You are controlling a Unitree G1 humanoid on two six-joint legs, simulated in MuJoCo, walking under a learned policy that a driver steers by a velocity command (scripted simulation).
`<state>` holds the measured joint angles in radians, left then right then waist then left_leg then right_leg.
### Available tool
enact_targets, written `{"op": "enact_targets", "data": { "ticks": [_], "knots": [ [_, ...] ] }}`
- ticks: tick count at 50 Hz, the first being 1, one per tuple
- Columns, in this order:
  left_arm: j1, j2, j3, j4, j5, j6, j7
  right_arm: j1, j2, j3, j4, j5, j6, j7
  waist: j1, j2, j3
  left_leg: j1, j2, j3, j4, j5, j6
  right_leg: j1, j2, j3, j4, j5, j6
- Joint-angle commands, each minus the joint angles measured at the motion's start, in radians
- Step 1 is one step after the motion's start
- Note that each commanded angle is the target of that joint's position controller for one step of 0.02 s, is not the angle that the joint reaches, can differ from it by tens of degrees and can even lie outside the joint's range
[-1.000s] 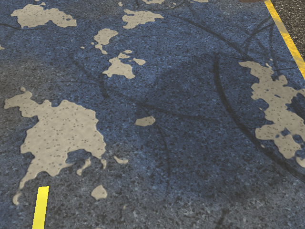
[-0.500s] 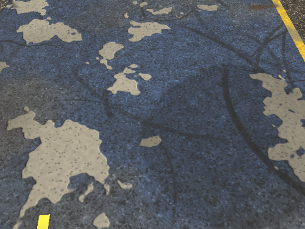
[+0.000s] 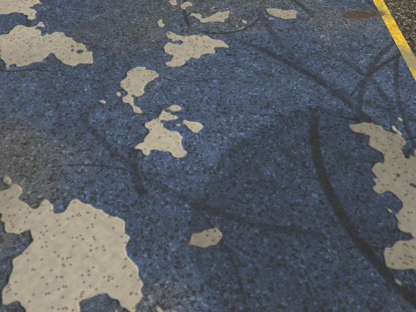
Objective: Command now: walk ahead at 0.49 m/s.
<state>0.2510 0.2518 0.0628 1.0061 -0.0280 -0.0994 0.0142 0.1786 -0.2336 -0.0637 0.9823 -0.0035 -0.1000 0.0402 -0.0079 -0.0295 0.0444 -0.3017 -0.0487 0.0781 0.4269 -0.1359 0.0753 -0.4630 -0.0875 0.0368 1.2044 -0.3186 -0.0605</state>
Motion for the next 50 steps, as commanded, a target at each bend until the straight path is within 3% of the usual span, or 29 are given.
{"op": "enact_targets", "data": {
  "ticks": [1, 3, 6, 10, 14, 17, 18, 19, 20, 21, 22, 23, 24, 25, 26, 28, 30, 32, 34, 38, 40, 41, 42, 43, 44, 45, 46, 48, 50],
  "knots": [
    [0.081, 0.044, 0.019, -0.031, 0.006, 0.018, 0.01, -0.009, -0.09, -0.009, -0.037, -0.004, -0.02, -0.005, 0.039, 0.106, -0.053, 0.054, 0.262, -0.279, -0.302, -0.02, 0.159, -0.094, -0.083, 0.033, -0.058, 0.068, 0.002],
    [-0.006, 0.061, 0.025, -0.066, 0.015, 0.025, 0.013, 0.033, -0.129, -0.015, -0.027, -0.005, -0.02, -0.023, 0.028, 0.086, -0.015, 0.062, 0.267, -0.26, -0.333, -0.007, 0.169, -0.18, -0.092, 0.029, -0.161, 0.158, 0.027],
    [-0.112, 0.061, 0.027, -0.103, 0.023, 0.019, 0.005, 0.096, -0.139, -0.016, -0.016, 0.0, -0.013, -0.043, 0.001, 0.077, 0.003, 0.122, 0.257, -0.218, -0.339, 0.05, 0.151, -0.253, -0.082, 0.021, -0.341, 0.323, 0.05],
    [-0.25, 0.039, 0.013, -0.139, 0.016, 0.01, -0.013, 0.172, -0.148, -0.015, 0.001, 0.012, -0.006, -0.051, -0.044, 0.078, 0.023, 0.17, 0.235, -0.15, -0.337, 0.077, 0.123, -0.216, -0.035, -0.026, -0.547, 0.45, 0.054],
    [-0.355, 0.039, 0.0, -0.182, 0.007, 0.002, -0.037, 0.245, -0.156, -0.021, 0.031, 0.017, 0.012, -0.053, -0.075, 0.075, 0.054, 0.308, 0.281, -0.141, -0.281, 0.115, 0.122, -0.246, -0.012, -0.035, -0.651, 0.391, 0.04],
    [-0.342, 0.069, 0.005, -0.199, 0.003, -0.008, -0.054, 0.241, -0.175, -0.032, 0.035, 0.02, 0.028, -0.057, -0.042, 0.102, 0.037, 0.387, 0.321, -0.149, -0.203, 0.25, 0.101, -0.185, 0.011, -0.045, -0.698, 0.278, 0.003],
    [-0.289, 0.093, 0.015, -0.189, 0.003, -0.01, -0.054, 0.22, -0.185, -0.035, 0.029, 0.02, 0.032, -0.058, -0.007, 0.12, 0.001, 0.392, 0.316, -0.139, -0.142, 0.409, 0.089, -0.091, 0.04, -0.068, -0.706, 0.244, -0.013],
    [-0.168, 0.126, 0.034, -0.154, 0.006, -0.012, -0.052, 0.194, -0.182, -0.033, 0.021, 0.022, 0.038, -0.057, 0.062, 0.123, -0.072, 0.374, 0.282, -0.104, -0.002, 0.581, 0.068, 0.079, 0.077, -0.099, -0.725, 0.248, -0.038],
    [0.021, 0.185, 0.061, -0.098, 0.012, -0.012, -0.045, 0.188, -0.152, -0.021, 0.007, 0.016, 0.04, -0.057, 0.136, 0.101, -0.198, 0.252, 0.226, -0.062, 0.225, 0.563, 0.036, 0.363, 0.048, -0.063, -0.692, 0.27, -0.079],
    [0.185, 0.289, 0.086, -0.067, 0.033, -0.008, -0.037, 0.282, -0.063, 0.007, -0.016, 0.001, 0.027, -0.049, 0.126, -0.094, -0.376, -0.119, 0.103, -0.016, 0.625, 0.191, -0.031, 0.783, -0.22, 0.33, -0.69, 0.207, -0.216],
    [0.212, 0.254, 0.072, -0.054, 0.021, -0.001, -0.04, 0.297, -0.028, 0.022, -0.006, 0.014, -0.001, -0.041, 0.117, -0.24, -0.471, -0.344, -0.017, -0.123, 0.855, -0.418, -0.054, 0.911, -0.332, 0.708, -0.878, 0.066, -0.302],
    [0.127, 0.186, 0.048, -0.069, 0.017, -0.003, -0.039, 0.207, -0.129, -0.004, -0.024, 0.04, -0.022, -0.038, 0.119, -0.17, -0.338, -0.446, 0.044, -0.195, 0.946, -0.411, -0.036, 0.809, -0.295, 0.6, -0.896, 0.115, -0.248],
    [0.028, 0.144, 0.034, -0.098, 0.024, -0.003, -0.035, 0.132, -0.149, -0.008, -0.044, 0.05, -0.03, -0.04, 0.096, -0.11, -0.225, -0.448, 0.092, -0.164, 0.942, -0.341, -0.029, 0.651, -0.265, 0.424, -0.889, 0.315, -0.215],
    [-0.05, 0.111, 0.021, -0.11, 0.033, -0.005, -0.039, 0.105, -0.14, -0.012, -0.042, 0.038, -0.025, -0.049, 0.055, -0.024, -0.151, -0.39, 0.133, -0.141, 0.879, -0.277, -0.038, 0.486, -0.223, 0.286, -0.9, 0.523, -0.194],
    [-0.087, 0.08, 0.013, -0.11, 0.039, -0.01, -0.042, 0.112, -0.134, -0.021, -0.037, 0.024, -0.01, -0.058, 0.017, -0.018, -0.121, -0.319, 0.162, -0.141, 0.811, -0.251, -0.042, 0.378, -0.183, 0.19, -0.914, 0.641, -0.172],
    [-0.088, 0.066, 0.006, -0.09, 0.049, -0.012, -0.045, 0.165, -0.08, -0.018, -0.023, 0.018, 0.022, -0.064, -0.025, -0.036, -0.111, -0.215, 0.167, -0.131, 0.736, -0.224, -0.052, 0.268, -0.154, 0.108, -0.946, 0.759, -0.172],
    [-0.088, 0.094, 0.009, -0.073, 0.053, -0.013, -0.032, 0.152, -0.062, -0.016, -0.034, 0.01, 0.036, -0.069, -0.047, -0.039, -0.103, -0.2, 0.161, -0.121, 0.626, -0.159, -0.07, 0.227, -0.139, 0.044, -0.96, 0.867, -0.185],
    [-0.105, 0.109, 0.009, -0.07, 0.049, -0.005, -0.017, 0.094, -0.054, -0.009, -0.054, 0.002, 0.042, -0.069, -0.045, -0.043, -0.109, -0.173, 0.159, -0.107, 0.445, -0.049, -0.082, 0.221, -0.108, -0.02, -0.959, 0.888, -0.166],
    [-0.085, 0.126, 0.011, -0.058, 0.045, 0.006, -0.008, 0.029, -0.052, -0.003, -0.065, 0.003, 0.044, -0.064, -0.017, -0.051, -0.126, -0.121, 0.136, -0.086, 0.312, 0.063, -0.086, 0.235, -0.088, -0.052, -0.959, 0.863, -0.148],
    [-0.045, 0.124, 0.007, -0.021, 0.035, 0.027, -0.004, -0.048, -0.08, -0.007, -0.078, 0.006, 0.054, -0.06, 0.012, -0.053, -0.111, -0.092, 0.116, -0.093, 0.182, 0.086, -0.076, 0.3, -0.111, -0.022, -0.929, 0.726, -0.14],
    [-0.061, 0.117, 0.005, -0.013, 0.023, 0.037, -0.001, -0.043, -0.089, -0.011, -0.074, -0.003, 0.052, -0.057, -0.01, -0.044, -0.1, -0.042, 0.103, -0.085, 0.09, 0.095, -0.051, 0.306, -0.107, -0.006, -0.867, 0.628, -0.116],
    [-0.05, 0.105, 0.001, -0.007, 0.017, 0.041, 0.0, -0.021, -0.102, -0.017, -0.063, -0.011, 0.049, -0.057, -0.025, -0.023, -0.103, 0.024, 0.098, -0.085, 0.007, 0.189, -0.033, 0.299, -0.077, -0.006, -0.822, 0.547, -0.082],
    [-0.002, 0.085, -0.004, -0.001, 0.03, 0.039, 0.001, 0.002, -0.154, -0.029, -0.054, -0.017, 0.047, -0.062, -0.009, 0.038, -0.128, 0.123, 0.157, -0.144, -0.006, 0.479, -0.012, 0.273, -0.023, -0.024, -0.761, 0.43, -0.035],
    [0.107, 0.06, -0.007, 0.017, 0.049, 0.033, 0.0, -0.011, -0.197, -0.034, -0.06, -0.018, 0.05, -0.067, 0.068, 0.133, -0.176, 0.265, 0.241, -0.213, 0.063, 0.675, 0.05, 0.177, 0.046, -0.052, -0.717, 0.188, 0.008],
    [0.142, 0.017, -0.018, 0.034, 0.046, 0.04, 0.006, -0.01, -0.127, -0.018, -0.045, -0.014, 0.06, -0.066, 0.069, 0.209, -0.21, 0.293, 0.286, -0.267, 0.066, 0.616, 0.123, 0.14, 0.066, -0.069, -0.694, 0.004, 0.044],
    [0.095, 0.038, -0.016, 0.027, 0.04, 0.054, 0.011, -0.025, -0.085, -0.009, -0.04, -0.004, 0.068, -0.061, 0.055, 0.19, -0.19, 0.243, 0.279, -0.291, 0.042, 0.478, 0.13, 0.153, 0.063, -0.062, -0.711, -0.02, 0.057],
    [0.057, 0.062, -0.012, 0.02, 0.032, 0.07, 0.017, -0.065, -0.086, -0.008, -0.047, -0.002, 0.073, -0.056, 0.055, 0.163, -0.165, 0.187, 0.248, -0.274, 0.026, 0.359, 0.103, 0.174, 0.06, -0.058, -0.736, 0.011, 0.056],
    [0.03, 0.093, -0.005, 0.029, 0.032, 0.097, 0.023, -0.113, -0.1, -0.011, -0.059, -0.001, 0.073, -0.05, 0.05, 0.115, -0.124, 0.116, 0.186, -0.206, 0.035, 0.298, 0.049, 0.213, 0.058, -0.06, -0.769, 0.061, 0.046],
    [0.034, 0.086, -0.007, 0.038, 0.034, 0.105, 0.024, -0.103, -0.108, -0.014, -0.043, 0.004, 0.067, -0.049, 0.045, 0.098, -0.136, 0.124, 0.161, -0.176, 0.057, 0.336, 0.034, 0.246, 0.046, -0.055, -0.773, 0.119, 0.04]
  ]
}}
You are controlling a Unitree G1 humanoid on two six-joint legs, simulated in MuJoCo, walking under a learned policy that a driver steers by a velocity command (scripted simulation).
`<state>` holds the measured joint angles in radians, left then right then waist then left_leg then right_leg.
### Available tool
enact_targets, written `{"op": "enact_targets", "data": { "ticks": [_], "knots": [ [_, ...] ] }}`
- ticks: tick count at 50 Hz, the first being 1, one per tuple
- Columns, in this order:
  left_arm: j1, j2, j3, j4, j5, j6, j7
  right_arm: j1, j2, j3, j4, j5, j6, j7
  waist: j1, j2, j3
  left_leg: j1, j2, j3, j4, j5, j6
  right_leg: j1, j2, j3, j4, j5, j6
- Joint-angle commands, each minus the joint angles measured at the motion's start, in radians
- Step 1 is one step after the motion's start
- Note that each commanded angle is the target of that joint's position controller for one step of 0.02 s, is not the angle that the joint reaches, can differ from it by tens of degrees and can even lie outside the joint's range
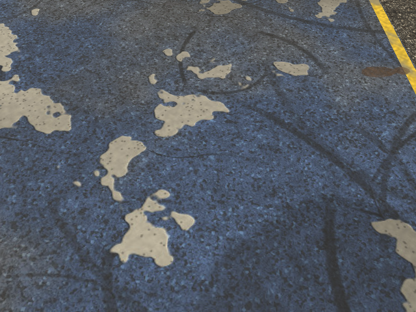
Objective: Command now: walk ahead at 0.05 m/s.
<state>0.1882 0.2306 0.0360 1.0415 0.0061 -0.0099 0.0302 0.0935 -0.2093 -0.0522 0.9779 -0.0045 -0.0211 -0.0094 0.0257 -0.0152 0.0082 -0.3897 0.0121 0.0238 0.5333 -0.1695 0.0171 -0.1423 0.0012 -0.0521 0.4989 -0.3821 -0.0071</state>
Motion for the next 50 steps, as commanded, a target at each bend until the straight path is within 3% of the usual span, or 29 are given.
{"op": "enact_targets", "data": {
  "ticks": [1, 8, 22, 42, 43, 44, 45, 47, 50],
  "knots": [
    [0.097, 0.103, 0.019, 0.007, -0.001, 0.015, 0.007, -0.01, -0.127, -0.025, -0.03, 0.007, -0.014, -0.001, 0.007, 0.071, -0.107, 0.228, 0.094, -0.112, -0.035, 0.402, 0.093, -0.068, -0.046, 0.035, -0.066, 0.209, -0.012],
    [0.097, 0.084, 0.015, 0.036, -0.002, 0.015, 0.006, -0.026, -0.117, -0.026, -0.005, 0.007, 0.005, -0.012, -0.003, 0.022, -0.081, 0.25, 0.076, -0.09, -0.015, 0.379, 0.1, -0.081, -0.051, 0.028, -0.062, 0.223, -0.005],
    [0.156, 0.058, 0.002, 0.067, 0.003, 0.002, 0.014, -0.047, -0.104, -0.024, 0.031, 0.006, 0.029, -0.022, -0.014, 0.018, 0.015, 0.23, 0.045, -0.071, -0.062, 0.12, 0.064, -0.161, -0.06, 0.032, -0.112, 0.044, -0.011],
    [0.246, 0.02, -0.003, 0.067, 0.001, -0.013, 0.015, -0.003, -0.092, -0.012, 0.081, 0.008, 0.03, -0.028, -0.02, 0.009, 0.034, 0.223, 0.036, -0.069, -0.072, 0.097, 0.055, -0.169, -0.056, 0.032, -0.133, 0.047, -0.015],
    [0.27, 0.016, -0.004, 0.076, 0.0, -0.012, 0.016, 0.016, -0.083, -0.01, 0.092, 0.008, 0.031, -0.028, -0.018, 0.003, 0.017, 0.227, 0.023, -0.056, -0.069, -0.013, 0.054, -0.161, -0.055, 0.032, -0.148, -0.044, -0.022],
    [0.275, 0.032, 0.002, 0.075, -0.005, -0.009, 0.018, 0.021, -0.09, -0.013, 0.095, 0.012, 0.031, -0.029, -0.017, -0.015, 0.038, 0.197, 0.0, -0.033, -0.048, -0.163, 0.051, -0.174, -0.061, 0.049, -0.162, -0.157, -0.041],
    [0.251, 0.034, 0.002, 0.064, -0.006, -0.01, 0.019, 0.003, -0.084, -0.011, 0.088, 0.01, 0.029, -0.029, -0.023, -0.03, 0.089, 0.16, -0.006, -0.029, -0.044, -0.168, 0.045, -0.207, -0.077, 0.073, -0.183, -0.189, -0.052],
    [0.237, 0.015, -0.004, 0.055, 0.0, -0.022, 0.02, 0.0, -0.073, -0.006, 0.088, 0.003, 0.017, -0.026, -0.03, -0.024, 0.118, 0.174, 0.007, -0.045, -0.048, -0.022, 0.042, -0.234, -0.079, 0.074, -0.18, -0.11, -0.042],
    [0.296, 0.017, -0.001, 0.067, -0.002, -0.029, 0.016, 0.026, -0.083, -0.006, 0.101, 0.01, 0.008, -0.021, -0.014, 0.027, 0.045, 0.217, 0.026, -0.065, -0.027, 0.187, 0.067, -0.161, -0.046, 0.023, -0.104, 0.1, -0.009]
  ]
}}
Over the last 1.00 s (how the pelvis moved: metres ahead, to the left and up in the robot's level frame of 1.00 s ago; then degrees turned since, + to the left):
0.45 -0.04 -0.01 -1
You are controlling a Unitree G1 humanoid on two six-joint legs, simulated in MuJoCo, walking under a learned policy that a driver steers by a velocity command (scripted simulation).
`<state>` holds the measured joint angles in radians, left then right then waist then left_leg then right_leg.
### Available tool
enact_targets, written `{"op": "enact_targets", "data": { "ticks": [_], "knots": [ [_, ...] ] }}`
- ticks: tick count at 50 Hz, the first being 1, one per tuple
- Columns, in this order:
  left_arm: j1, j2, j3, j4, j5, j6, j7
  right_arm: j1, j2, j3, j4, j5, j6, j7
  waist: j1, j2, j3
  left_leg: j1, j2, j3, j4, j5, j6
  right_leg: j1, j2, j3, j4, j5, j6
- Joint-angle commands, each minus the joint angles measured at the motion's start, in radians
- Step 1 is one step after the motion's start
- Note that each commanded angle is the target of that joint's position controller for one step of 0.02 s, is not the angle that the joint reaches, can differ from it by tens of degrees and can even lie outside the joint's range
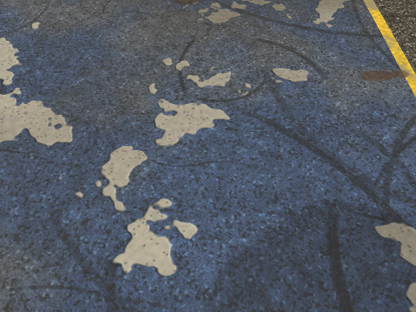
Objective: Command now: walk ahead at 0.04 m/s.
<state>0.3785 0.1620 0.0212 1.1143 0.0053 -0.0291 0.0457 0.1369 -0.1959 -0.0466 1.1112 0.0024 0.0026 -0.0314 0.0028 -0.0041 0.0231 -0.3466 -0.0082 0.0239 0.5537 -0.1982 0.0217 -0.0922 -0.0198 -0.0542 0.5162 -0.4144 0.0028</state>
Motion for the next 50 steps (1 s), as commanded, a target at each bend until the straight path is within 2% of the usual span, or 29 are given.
{"op": "enact_targets", "data": {
  "ticks": [1, 6, 19, 33, 50],
  "knots": [
    [0.115, 0.083, 0.013, -0.004, -0.002, -0.008, 0.0, -0.014, -0.095, -0.011, -0.031, 0.006, -0.016, 0.002, 0.01, 0.013, 0.01, 0.183, 0.05, -0.067, -0.041, 0.254, 0.069, -0.193, -0.022, 0.022, -0.111, 0.175, -0.015],
    [0.118, 0.077, 0.009, -0.007, -0.002, 0.004, -0.001, -0.011, -0.099, -0.009, -0.029, 0.008, -0.007, 0.002, 0.008, 0.0, -0.023, 0.207, 0.054, -0.066, -0.026, 0.319, 0.077, -0.168, -0.023, 0.022, -0.098, 0.237, -0.01],
    [0.121, 0.068, 0.008, -0.007, 0.0, 0.008, 0.003, -0.035, -0.096, -0.011, -0.033, 0.008, 0.011, -0.005, 0.002, -0.006, 0.013, 0.201, 0.051, -0.061, -0.05, 0.243, 0.063, -0.187, -0.027, 0.024, -0.127, 0.183, -0.011],
    [0.133, 0.059, 0.01, -0.011, 0.001, 0.002, 0.004, -0.029, -0.093, -0.012, -0.029, 0.006, 0.01, -0.01, 0.0, -0.005, 0.031, 0.187, 0.051, -0.063, -0.072, 0.163, 0.052, -0.206, -0.027, 0.028, -0.147, 0.115, -0.018],
    [0.151, 0.05, 0.013, -0.019, -0.001, -0.001, 0.002, 0.002, -0.088, -0.01, -0.024, 0.007, 0.008, -0.013, -0.001, -0.006, 0.035, 0.185, 0.052, -0.063, -0.072, 0.169, 0.048, -0.212, -0.026, 0.033, -0.152, 0.127, -0.024]
  ]
}}
Over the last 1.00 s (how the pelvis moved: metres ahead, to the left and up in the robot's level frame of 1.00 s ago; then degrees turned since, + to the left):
0.01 0.00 0.00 1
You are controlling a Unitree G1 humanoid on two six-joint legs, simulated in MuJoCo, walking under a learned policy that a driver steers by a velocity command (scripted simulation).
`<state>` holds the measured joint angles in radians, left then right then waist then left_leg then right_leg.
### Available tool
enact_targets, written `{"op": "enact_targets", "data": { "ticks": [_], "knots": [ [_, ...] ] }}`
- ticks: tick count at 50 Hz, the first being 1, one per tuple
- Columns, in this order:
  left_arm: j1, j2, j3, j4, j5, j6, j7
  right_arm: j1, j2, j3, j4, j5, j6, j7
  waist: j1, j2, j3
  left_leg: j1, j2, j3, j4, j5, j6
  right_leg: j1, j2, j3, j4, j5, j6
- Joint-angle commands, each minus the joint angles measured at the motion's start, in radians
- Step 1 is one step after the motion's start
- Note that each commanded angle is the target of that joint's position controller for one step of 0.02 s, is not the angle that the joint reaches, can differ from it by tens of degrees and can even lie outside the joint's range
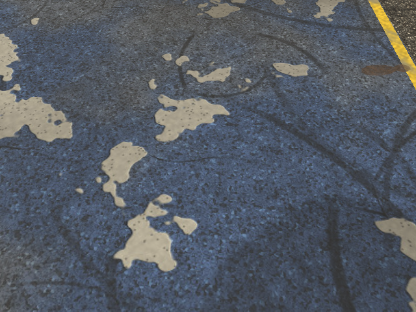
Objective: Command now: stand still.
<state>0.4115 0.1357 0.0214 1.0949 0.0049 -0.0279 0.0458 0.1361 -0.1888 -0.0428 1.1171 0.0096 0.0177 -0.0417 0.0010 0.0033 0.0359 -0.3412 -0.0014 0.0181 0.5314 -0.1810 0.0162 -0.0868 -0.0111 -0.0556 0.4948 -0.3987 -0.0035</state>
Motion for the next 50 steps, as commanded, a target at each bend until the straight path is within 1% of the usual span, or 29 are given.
{"op": "enact_targets", "data": {
  "ticks": [1, 10, 11, 12, 13, 14, 15, 16, 18, 20, 21, 22, 23, 24, 25, 26, 27, 28, 29, 31, 34, 39, 42, 44, 46, 47, 48, 49, 50],
  "knots": [
    [0.119, 0.076, 0.013, -0.001, 0.0, -0.002, 0.001, 0.004, -0.095, -0.014, -0.03, 0.0, -0.007, -0.003, 0.001, -0.014, 0.022, 0.18, 0.045, -0.057, -0.049, 0.154, 0.053, -0.218, -0.035, 0.034, -0.131, 0.113, -0.018],
    [0.123, 0.074, 0.014, -0.005, -0.001, -0.003, 0.0, 0.013, -0.094, -0.014, -0.03, 0.001, -0.008, -0.004, 0.0, -0.014, 0.021, 0.183, 0.046, -0.056, -0.045, 0.171, 0.051, -0.216, -0.035, 0.036, -0.131, 0.131, -0.02],
    [0.145, 0.071, 0.015, 0.005, -0.002, -0.002, 0.0, 0.031, -0.085, -0.012, -0.02, 0.001, -0.007, -0.004, 0.002, -0.021, 0.001, 0.189, 0.031, -0.038, -0.038, 0.058, 0.05, -0.208, -0.033, 0.036, -0.145, 0.03, -0.029],
    [0.147, 0.089, 0.021, 0.004, -0.008, 0.001, 0.002, 0.037, -0.089, -0.015, -0.017, 0.005, -0.006, -0.004, 0.003, -0.043, 0.023, 0.159, 0.002, -0.009, -0.008, -0.117, 0.047, -0.223, -0.041, 0.058, -0.164, -0.114, -0.053],
    [0.131, 0.119, 0.03, -0.011, -0.013, 0.001, 0.006, 0.031, -0.095, -0.019, -0.02, 0.01, -0.01, -0.002, 0.007, -0.08, 0.061, 0.09, -0.03, 0.027, 0.04, -0.275, 0.042, -0.232, -0.071, 0.108, -0.192, -0.258, -0.091],
    [0.142, 0.144, 0.038, -0.022, -0.02, -0.003, 0.008, -0.009, -0.096, -0.021, -0.039, 0.012, -0.021, 0.002, 0.027, -0.113, 0.107, -0.013, -0.044, 0.05, 0.107, -0.326, 0.038, -0.217, -0.134, 0.196, -0.247, -0.374, -0.137],
    [0.143, 0.182, 0.051, -0.03, -0.027, -0.012, 0.01, -0.06, -0.087, -0.019, -0.065, 0.02, -0.04, 0.011, 0.042, -0.163, 0.163, -0.125, -0.038, 0.075, 0.192, -0.266, 0.04, -0.177, -0.234, 0.315, -0.316, -0.421, -0.187],
    [0.126, 0.208, 0.062, -0.036, -0.029, -0.025, 0.01, -0.097, -0.076, -0.015, -0.086, 0.022, -0.06, 0.021, 0.046, -0.183, 0.212, -0.213, 0.011, 0.046, 0.26, -0.219, 0.051, -0.149, -0.316, 0.399, -0.341, -0.378, -0.226],
    [0.133, 0.186, 0.061, -0.038, -0.022, -0.047, 0.003, -0.121, -0.081, -0.016, -0.111, 0.027, -0.092, 0.038, 0.047, -0.162, 0.23, -0.366, 0.064, 0.011, 0.312, -0.289, 0.069, -0.013, -0.354, 0.406, -0.306, -0.147, -0.239],
    [0.118, 0.179, 0.06, -0.044, -0.032, -0.049, -0.01, -0.105, -0.081, -0.018, -0.12, 0.036, -0.112, 0.053, 0.026, -0.129, 0.199, -0.299, 0.062, 0.038, 0.189, -0.29, 0.076, 0.022, -0.311, 0.314, -0.251, 0.0, -0.202],
    [0.08, 0.186, 0.06, -0.056, -0.034, -0.044, -0.015, -0.036, -0.076, -0.023, -0.095, 0.036, -0.117, 0.058, -0.015, -0.116, 0.165, -0.118, 0.022, 0.09, 0.088, -0.205, 0.076, -0.061, -0.262, 0.24, -0.211, 0.054, -0.173],
    [0.056, 0.197, 0.059, -0.067, -0.03, -0.043, -0.02, 0.09, -0.089, -0.039, -0.045, 0.034, -0.116, 0.06, -0.068, -0.111, 0.102, 0.127, -0.049, 0.143, 0.042, -0.09, 0.072, -0.169, -0.207, 0.177, -0.13, 0.226, -0.15],
    [0.03, 0.203, 0.058, -0.076, -0.027, -0.047, -0.023, 0.243, -0.127, -0.063, 0.002, 0.032, -0.112, 0.061, -0.138, -0.085, 0.023, 0.331, -0.05, 0.105, 0.033, -0.039, 0.088, -0.253, -0.152, 0.108, 0.041, 0.427, -0.118],
    [-0.021, 0.153, 0.043, -0.119, -0.026, -0.056, -0.024, 0.406, -0.232, -0.093, 0.021, 0.025, -0.113, 0.053, -0.198, 0.14, -0.042, 0.501, 0.18, -0.293, -0.147, -0.183, 0.194, -0.456, -0.017, -0.024, 0.436, 0.4, -0.029],
    [-0.012, 0.072, 0.023, -0.149, -0.03, -0.08, -0.023, 0.469, -0.244, -0.077, 0.025, 0.008, -0.123, 0.059, -0.172, 0.294, -0.147, 0.596, 0.388, -0.761, -0.357, -0.218, 0.312, -0.611, 0.08, 0.086, 0.738, -0.131, -0.017],
    [-0.044, 0.11, 0.036, -0.161, -0.061, -0.094, -0.03, 0.364, -0.182, -0.05, 0.008, 0.0, -0.137, 0.056, -0.117, 0.187, -0.076, 0.519, 0.408, -0.737, -0.352, -0.281, 0.299, -0.694, 0.016, 0.19, 0.877, -0.104, -0.051],
    [-0.078, 0.139, 0.041, -0.173, -0.067, -0.1, -0.037, 0.261, -0.135, -0.032, -0.026, 0.004, -0.142, 0.058, -0.081, 0.118, -0.002, 0.43, 0.369, -0.576, -0.342, -0.247, 0.253, -0.719, -0.042, 0.169, 0.886, -0.008, -0.083],
    [-0.09, 0.145, 0.048, -0.171, -0.057, -0.103, -0.035, 0.196, -0.116, -0.02, -0.044, 0.001, -0.142, 0.064, -0.049, 0.05, 0.025, 0.358, 0.327, -0.45, -0.359, -0.198, 0.215, -0.702, -0.089, 0.151, 0.834, 0.095, -0.099],
    [-0.093, 0.153, 0.059, -0.169, -0.044, -0.098, -0.032, 0.167, -0.107, -0.012, -0.055, -0.003, -0.141, 0.068, -0.028, 0.035, 0.042, 0.297, 0.28, -0.344, -0.375, -0.117, 0.185, -0.658, -0.12, 0.135, 0.771, 0.156, -0.101],
    [-0.071, 0.15, 0.069, -0.16, -0.041, -0.077, -0.037, 0.195, -0.091, -0.001, -0.048, -0.01, -0.133, 0.063, -0.005, 0.061, 0.039, 0.248, 0.216, -0.21, -0.397, 0.011, 0.161, -0.59, -0.138, 0.106, 0.705, 0.208, -0.087],
    [-0.165, 0.13, 0.067, -0.196, -0.031, -0.058, -0.039, 0.257, -0.13, -0.001, -0.037, -0.011, -0.129, 0.042, -0.01, 0.039, 0.066, 0.246, 0.213, -0.149, -0.424, 0.143, 0.181, -0.663, -0.149, 0.076, 0.6, 0.27, -0.04],
    [-0.399, 0.115, 0.046, -0.28, -0.03, -0.067, -0.055, 0.294, -0.162, -0.007, -0.061, -0.01, -0.115, 0.022, -0.059, 0.048, 0.096, 0.257, 0.205, -0.083, -0.451, 0.172, 0.176, -0.664, -0.116, 0.038, 0.255, 0.436, -0.005],
    [-0.485, 0.122, 0.038, -0.309, -0.035, -0.074, -0.074, 0.344, -0.168, -0.014, -0.054, 0.002, -0.11, 0.021, -0.08, 0.051, 0.115, 0.317, 0.228, -0.06, -0.435, 0.169, 0.171, -0.644, -0.09, 0.023, 0.143, 0.455, -0.018],
    [-0.519, 0.131, 0.036, -0.33, -0.038, -0.08, -0.088, 0.356, -0.17, -0.019, -0.05, 0.007, -0.104, 0.021, -0.073, 0.061, 0.119, 0.382, 0.255, -0.052, -0.402, 0.203, 0.16, -0.635, -0.08, 0.028, 0.088, 0.425, -0.044],
    [-0.489, 0.162, 0.045, -0.335, -0.038, -0.085, -0.097, 0.337, -0.188, -0.027, -0.057, 0.007, -0.098, 0.021, -0.033, 0.084, 0.083, 0.433, 0.272, -0.038, -0.328, 0.376, 0.141, -0.547, -0.05, 0.015, 0.051, 0.365, -0.078],
    [-0.428, 0.191, 0.059, -0.324, -0.037, -0.087, -0.097, 0.322, -0.205, -0.033, -0.062, 0.003, -0.093, 0.021, 0.007, 0.11, 0.029, 0.45, 0.271, -0.027, -0.248, 0.566, 0.13, -0.444, -0.016, -0.006, 0.055, 0.336, -0.097],
    [-0.285, 0.231, 0.08, -0.286, -0.037, -0.086, -0.094, 0.301, -0.209, -0.034, -0.067, -0.002, -0.086, 0.022, 0.088, 0.122, -0.059, 0.429, 0.241, 0.006, -0.076, 0.73, 0.109, -0.259, 0.025, -0.033, 0.058, 0.32, -0.124],
    [-0.093, 0.283, 0.105, -0.231, -0.038, -0.081, -0.086, 0.287, -0.192, -0.025, -0.081, -0.008, -0.082, 0.023, 0.172, 0.111, -0.175, 0.283, 0.193, 0.037, 0.172, 0.684, 0.073, 0.025, -0.002, 0.007, 0.082, 0.323, -0.159],
    [0.062, 0.396, 0.13, -0.196, -0.007, -0.079, -0.078, 0.397, -0.077, 0.007, -0.106, -0.013, -0.093, 0.034, 0.14, -0.122, -0.369, -0.09, 0.055, 0.054, 0.597, 0.259, 0.018, 0.438, -0.279, 0.437, 0.052, 0.185, -0.298]
  ]
}}
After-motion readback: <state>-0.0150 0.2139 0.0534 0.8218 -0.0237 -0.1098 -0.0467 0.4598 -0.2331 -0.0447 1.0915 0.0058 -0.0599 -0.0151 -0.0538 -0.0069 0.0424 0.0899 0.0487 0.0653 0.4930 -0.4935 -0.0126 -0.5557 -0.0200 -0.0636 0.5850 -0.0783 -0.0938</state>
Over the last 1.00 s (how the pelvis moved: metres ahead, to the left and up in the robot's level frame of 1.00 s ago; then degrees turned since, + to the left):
0.00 0.00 0.00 0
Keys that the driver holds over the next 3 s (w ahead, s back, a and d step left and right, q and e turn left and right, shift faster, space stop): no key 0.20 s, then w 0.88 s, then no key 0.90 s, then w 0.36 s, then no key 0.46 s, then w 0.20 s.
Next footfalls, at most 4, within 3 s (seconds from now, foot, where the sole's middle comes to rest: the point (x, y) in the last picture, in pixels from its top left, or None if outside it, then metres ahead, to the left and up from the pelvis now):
0.98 right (261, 298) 0.54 -0.13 -0.77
1.44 left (192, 259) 0.68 0.09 -0.77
2.68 right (250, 202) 0.91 -0.13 -0.77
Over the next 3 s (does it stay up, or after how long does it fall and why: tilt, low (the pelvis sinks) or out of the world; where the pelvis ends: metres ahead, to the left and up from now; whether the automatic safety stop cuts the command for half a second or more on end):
stays up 0.80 -0.02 0.01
